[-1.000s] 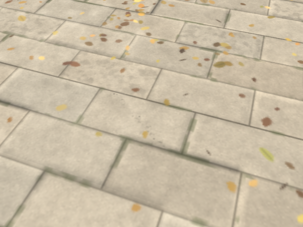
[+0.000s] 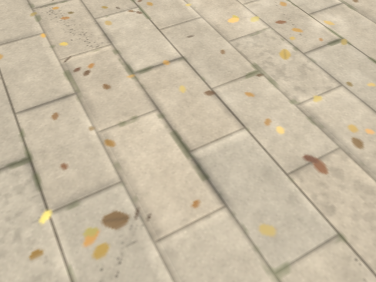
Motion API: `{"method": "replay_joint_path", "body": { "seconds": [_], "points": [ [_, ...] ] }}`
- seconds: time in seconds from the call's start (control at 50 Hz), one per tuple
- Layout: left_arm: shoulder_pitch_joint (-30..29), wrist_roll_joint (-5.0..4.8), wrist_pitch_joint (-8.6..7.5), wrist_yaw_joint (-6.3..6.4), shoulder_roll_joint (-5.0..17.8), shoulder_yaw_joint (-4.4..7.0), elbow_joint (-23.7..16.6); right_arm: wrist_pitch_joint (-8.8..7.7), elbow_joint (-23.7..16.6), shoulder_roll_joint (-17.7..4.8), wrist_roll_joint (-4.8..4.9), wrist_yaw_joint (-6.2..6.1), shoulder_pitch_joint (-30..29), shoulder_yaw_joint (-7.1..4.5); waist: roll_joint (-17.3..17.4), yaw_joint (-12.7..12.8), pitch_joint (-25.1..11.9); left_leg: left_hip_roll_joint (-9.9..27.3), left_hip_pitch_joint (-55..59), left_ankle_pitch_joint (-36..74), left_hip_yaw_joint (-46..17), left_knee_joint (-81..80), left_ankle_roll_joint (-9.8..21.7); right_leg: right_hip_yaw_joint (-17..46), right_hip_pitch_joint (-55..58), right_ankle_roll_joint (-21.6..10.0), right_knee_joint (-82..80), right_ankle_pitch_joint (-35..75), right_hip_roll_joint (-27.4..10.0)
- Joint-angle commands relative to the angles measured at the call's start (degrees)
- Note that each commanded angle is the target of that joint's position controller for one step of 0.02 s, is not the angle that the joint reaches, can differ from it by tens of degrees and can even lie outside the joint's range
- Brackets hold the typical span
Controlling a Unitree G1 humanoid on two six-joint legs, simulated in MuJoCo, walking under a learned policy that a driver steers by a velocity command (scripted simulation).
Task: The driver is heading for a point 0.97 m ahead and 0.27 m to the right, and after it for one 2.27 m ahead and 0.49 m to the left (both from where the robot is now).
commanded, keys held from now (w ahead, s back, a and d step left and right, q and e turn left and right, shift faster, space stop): w+shift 0.30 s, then w+e+shift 0.66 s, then w+q+shift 0.04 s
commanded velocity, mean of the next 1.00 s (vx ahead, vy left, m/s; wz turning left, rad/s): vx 1.00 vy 0.00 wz -0.40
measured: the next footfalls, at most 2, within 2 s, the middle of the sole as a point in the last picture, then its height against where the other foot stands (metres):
left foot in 0.30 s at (165, 276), level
right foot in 0.76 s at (207, 176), level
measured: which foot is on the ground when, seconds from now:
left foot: up 0.00-0.28, down 0.30-0.76, up 0.78-1.00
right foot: down 0.00-0.32, up 0.34-0.74, down 0.76-1.00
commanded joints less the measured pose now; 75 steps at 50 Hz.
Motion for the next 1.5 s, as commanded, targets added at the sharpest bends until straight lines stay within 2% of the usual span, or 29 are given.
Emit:
{"method": "replay_joint_path", "body": {
  "seconds": [0.02, 0.22, 0.26, 0.3, 0.32, 0.34, 0.36, 0.4, 0.46, 0.54, 0.66, 0.72, 0.74, 0.76, 0.78, 0.8, 0.82, 0.86, 0.92, 1.0, 1.1, 1.14, 1.18, 1.2, 1.22, 1.24, 1.3, 1.38, 1.5],
  "points": [
    [4.8, -1.01, -2.46, -0.43, 0.41, -0.83, 0.3, 0.45, -5.93, 0.86, -0.96, 1.11, -1.65, 1.5, -4.32, -2.03, 2.15, 5.76, -16.04, 0.46, -4.66, -2.84, -0.73, 25.01, 7.49, -8.03, -20.61, -9.05, -16.75],
    [13.75, -2.66, -3.34, -0.45, 7.67, -0.7, 3.64, -0.53, -12.84, -0.9, -0.21, 1.91, -21.41, 3.64, -5.34, 0.29, 5.07, 1.78, -3.64, 19.24, 12.13, -39.84, 0.54, 3.2, 17.4, -4.86, -24.62, 51.37, -13.75],
    [14.67, -1.78, -1.96, 0.66, 9.83, -0.51, 4.59, -0.4, -10.55, -4.15, -0.77, 0.64, -13.42, 2.24, -9.81, -4.19, -2.13, -2.15, 6.51, 11.24, 12.33, -40.92, 2.03, 2.15, 22.77, -3.54, -9.19, 68.99, -15.49],
    [11.54, -1.42, -0.59, 1.47, 10.19, -0.39, 3.81, -0.09, -3.42, -9.32, -1.03, -1.2, 8.78, -0.39, -9.81, -14.31, -12.52, 1.26, 32.45, 6.04, 7.44, -41.98, 4.35, 1.25, 10.9, -2.55, 20.35, 58.17, -13.77],
    [14.07, -1.79, -0.71, 0.69, 1.41, -2.06, 1.46, -0.15, -2.55, -13.93, -2.71, -2.04, 13.09, -1.77, 2.94, -10.8, -18.75, 17.69, 47.73, -8.9, -12.76, -41.73, 6.02, 2.06, -7.61, -2.48, 43.27, 10.98, -7.01],
    [17.78, -4.84, -1.2, 0.64, 0.6, -2.29, -0.22, 0.01, -3.25, -13.86, -2.24, -1.34, 12.54, -2.14, 10.62, -7.91, -27.02, 28.74, 53.68, -14.08, -40.77, -52.52, 10.27, 8.55, -20.42, -2.65, 58.52, -12.32, -1.71],
    [9.62, -4.19, -1.25, 1.13, 4.56, -1.36, -1.6, -0.12, -2.42, -9.96, -0.87, -0.93, 8.36, -2.03, 2.69, -7.34, -17.42, 23.81, 45.49, -14.56, -32.96, -55.83, 7.56, 10.08, -24.99, -3.76, 56.17, -4.32, -6.04],
    [4.34, -3.43, -0.86, 0.26, 2.39, -1.8, -1.79, -1.42, -1.08, -4.8, -0.98, -0.75, 3.73, -1.13, -3.46, -4.02, -4.08, 20.0, 27.45, -2.55, -17.97, -60.01, 4.48, 9.96, -22.52, -3.35, 48.47, 0.5, -9.6],
    [5.61, -1.44, 2.32, -1.46, -0.55, -1.92, -1.37, -2.87, 1.69, -0.43, 0.54, -0.83, 4.59, 0.14, 0.12, 0.41, 0.51, 15.84, 17.31, 5.69, -5.03, -64.3, 0.21, 9.97, -18.72, -2.38, 44.6, 1.51, -12.19],
    [-6.16, -1.91, 3.4, -2.72, -1.47, -2.37, -6.36, -4.06, 3.19, -0.77, 1.26, -0.6, 5.32, 0.29, 0.93, 0.42, 5.77, 10.7, 14.19, 24.01, 11.09, -68.1, -4.54, 4.38, -23.6, -1.86, 36.01, 12.49, -11.19],
    [-14.42, -1.72, 2.51, -4.12, 0.4, -3.27, -9.62, -4.05, 4.38, -6.05, 1.64, -3.19, 10.01, 0.37, 1.28, 0.66, 4.83, 10.81, 23.9, 63.65, 20.58, -62.82, -8.68, -7.7, -13.29, -5.79, 12.63, 23.3, -2.73],
    [3.55, -1.59, 3.17, -3.48, 6.55, -1.03, -4.86, -1.62, 2.13, -11.43, 0.74, -5.42, 5.63, -1.14, 5.14, 11.06, -5.38, 14.43, 26.08, 82.91, 19.28, -38.44, -8.89, -7.28, 6.29, -8.45, 12.1, 14.67, 2.57],
    [16.99, -1.54, 3.37, -2.62, 9.3, 0.6, -0.93, -0.6, 0.6, -12.42, -0.01, -5.4, 1.25, -1.63, 4.39, 17.33, -10.12, 15.06, 19.61, 77.95, 17.4, -20.4, -8.05, -2.35, 19.17, -11.18, 10.97, 10.11, 1.69],
    [20.17, -2.7, 3.48, -1.34, 11.17, 2.14, 0.56, 0.1, 0.52, -11.01, -0.08, -4.18, -1.0, -1.85, -2.83, 18.08, -8.69, 6.56, 10.1, 34.75, 17.84, 4.81, -7.13, 3.3, 25.41, -14.09, 5.34, 6.82, -1.17],
    [14.13, -2.86, 4.1, -0.68, 14.0, 2.68, 0.53, -1.15, -3.28, -0.71, -1.54, -3.08, -0.88, 0.98, -15.61, 8.67, -3.61, -1.33, -12.44, -13.95, 13.05, 24.15, -7.39, 16.72, 29.98, -16.46, 11.7, 20.78, -6.71],
    [10.69, -1.73, 4.42, -0.38, 17.45, 3.37, -2.15, -2.45, -9.53, -0.8, 0.52, -2.49, 2.95, 1.89, -16.64, 4.31, -15.02, -1.18, -25.61, -14.65, 1.06, 28.02, -8.05, 43.56, 40.21, -27.29, -3.34, 1.72, -16.01],
    [8.28, -1.27, 4.42, 0.08, 13.24, 3.04, -3.9, -3.87, -9.52, -3.88, -0.27, -2.29, 0.25, 2.13, -5.85, 4.42, -9.67, 2.01, -28.9, -9.68, -1.75, 21.24, -6.94, 52.09, 34.7, -24.92, -15.57, -13.23, -18.65],
    [4.57, -1.64, 3.57, 0.35, 8.61, 1.82, -3.4, -3.44, -9.1, -5.24, -1.4, -2.13, -2.8, 1.83, 5.02, -0.94, 1.06, 6.05, -22.72, -5.24, -1.35, 10.11, -7.97, 43.76, 15.67, -19.76, -18.29, -8.73, -15.0],
    [2.88, -2.5, 0.87, 0.58, 7.9, 1.12, -4.32, 0.44, -10.44, -3.55, -2.61, -1.75, -4.37, 2.68, 5.18, -4.13, 4.77, 9.84, -12.72, -5.42, 0.39, -3.7, -11.45, 32.4, -2.64, -17.91, -19.66, 1.08, -8.14],
    [5.61, -3.27, -0.49, 0.13, 7.96, 1.42, -3.73, 0.55, -14.49, -0.1, -0.66, -0.27, -14.56, 4.36, -0.26, 0.52, 4.56, 8.61, -3.92, 17.24, 6.02, -30.0, -10.14, 20.36, -4.32, -12.59, -20.13, 18.85, -1.75],
    [11.73, -2.49, -1.86, -0.37, 8.79, 1.17, -1.45, -0.09, -15.34, -2.28, 0.62, -0.68, -20.25, 3.48, -5.46, 6.27, 2.97, 4.87, -4.84, 24.12, 9.89, -44.84, -3.29, 16.16, 18.52, -7.24, -18.93, 42.98, -7.63],
    [10.89, -1.23, -1.53, 0.73, 11.42, 1.54, -1.11, -0.37, -13.61, -5.74, 0.47, -0.89, -14.32, 1.73, -7.81, 2.25, -2.2, 0.75, -0.22, 15.77, 10.95, -45.48, -1.12, 13.81, 26.77, -5.38, -10.36, 60.06, -10.14],
    [5.27, 0.84, -0.14, 1.75, 12.87, 1.84, -1.99, 0.16, -6.74, -9.43, 1.34, -1.78, 8.42, -0.5, -8.86, -10.22, -12.1, -0.99, 18.45, 9.04, 10.59, -44.85, 1.36, 9.47, 24.23, -4.07, 13.86, 67.78, -10.3],
    [2.26, 1.16, -0.08, 1.98, 10.19, 1.08, -3.45, 0.84, -3.99, -12.58, 0.92, -2.52, 20.53, -1.81, -4.72, -15.71, -17.27, 5.62, 32.98, -1.68, 2.34, -39.76, 3.81, 6.86, 11.33, -3.44, 36.02, 51.6, -7.68],
    [9.45, -1.71, -0.91, 0.11, 2.08, -0.99, -6.54, 1.05, -2.83, -17.65, -0.48, -1.87, 18.53, -3.38, 18.6, -6.12, -19.78, 18.51, 48.2, -14.24, -33.74, -48.46, 13.94, 6.01, -16.31, 1.0, 57.15, -4.87, 3.85],
    [5.33, -0.84, -1.86, 0.41, 4.96, -1.59, -7.01, 1.54, -3.8, -12.47, 0.58, -0.66, 13.17, -2.96, 10.72, -6.74, -16.19, 18.77, 46.76, -18.03, -46.01, -58.02, 14.14, 10.05, -25.9, -0.27, 58.4, -8.06, 1.64],
    [-6.96, 0.78, -2.39, 0.05, 5.68, -2.52, -11.29, 1.14, -2.45, -6.52, 1.15, -0.62, 10.22, -1.94, -5.18, -3.86, -2.72, 13.17, 26.0, -4.81, -28.46, -60.03, 10.63, 10.99, -23.96, 0.79, 46.16, -1.63, -5.72],
    [-9.69, 2.07, 0.37, -0.88, 3.61, -4.16, -15.3, -0.18, -0.8, -7.44, 1.96, -1.06, 11.42, -1.86, -1.2, 0.15, 2.67, 8.28, 11.78, -0.14, -22.12, -64.94, 10.81, 8.62, -21.63, 4.14, 32.82, -4.94, -8.5],
    [-22.79, -0.66, 0.07, -1.7, 2.34, -5.63, -20.48, -0.56, -1.4, -9.96, 3.12, -0.47, 13.0, -3.46, 1.03, -4.7, 3.24, 4.41, 5.37, 20.03, -16.82, -66.95, 5.49, 4.35, -5.14, 5.26, 6.81, 20.19, -5.02]
  ]
}}
Keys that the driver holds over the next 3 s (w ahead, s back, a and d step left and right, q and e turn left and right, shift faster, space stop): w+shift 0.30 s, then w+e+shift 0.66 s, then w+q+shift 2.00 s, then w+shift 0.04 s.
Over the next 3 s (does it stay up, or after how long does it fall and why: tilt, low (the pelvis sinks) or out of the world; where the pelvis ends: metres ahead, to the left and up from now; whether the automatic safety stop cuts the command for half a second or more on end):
stays up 2.61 0.17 -0.03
